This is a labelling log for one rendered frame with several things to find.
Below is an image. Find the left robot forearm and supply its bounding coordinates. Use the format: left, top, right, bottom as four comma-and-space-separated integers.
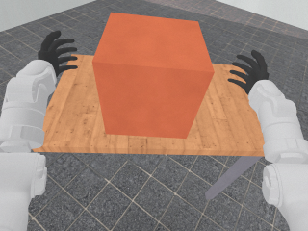
0, 60, 57, 153

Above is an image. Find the table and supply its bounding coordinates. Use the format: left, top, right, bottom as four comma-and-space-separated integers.
32, 54, 265, 200

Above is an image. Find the carton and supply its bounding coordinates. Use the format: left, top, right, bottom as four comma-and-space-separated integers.
92, 12, 215, 139

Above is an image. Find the right robot upper arm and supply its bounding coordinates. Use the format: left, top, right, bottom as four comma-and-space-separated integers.
262, 163, 308, 231

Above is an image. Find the robot left hand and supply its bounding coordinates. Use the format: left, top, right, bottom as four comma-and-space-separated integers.
38, 30, 78, 78

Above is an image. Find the right robot forearm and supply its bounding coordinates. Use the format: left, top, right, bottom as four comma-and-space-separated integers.
247, 80, 308, 165

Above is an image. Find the robot right hand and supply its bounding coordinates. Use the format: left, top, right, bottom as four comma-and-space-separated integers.
227, 50, 270, 95

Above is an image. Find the left robot upper arm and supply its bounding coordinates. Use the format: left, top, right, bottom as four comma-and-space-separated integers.
0, 152, 47, 231

